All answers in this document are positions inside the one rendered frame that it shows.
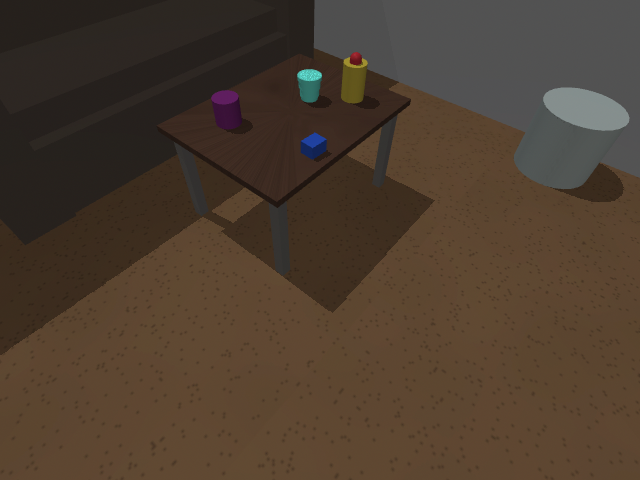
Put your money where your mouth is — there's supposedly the coffee table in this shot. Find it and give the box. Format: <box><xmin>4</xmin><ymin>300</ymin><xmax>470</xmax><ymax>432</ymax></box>
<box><xmin>156</xmin><ymin>54</ymin><xmax>411</xmax><ymax>276</ymax></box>

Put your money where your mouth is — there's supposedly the sofa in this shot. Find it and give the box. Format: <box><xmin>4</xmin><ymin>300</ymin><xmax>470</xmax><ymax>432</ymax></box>
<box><xmin>0</xmin><ymin>0</ymin><xmax>315</xmax><ymax>245</ymax></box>

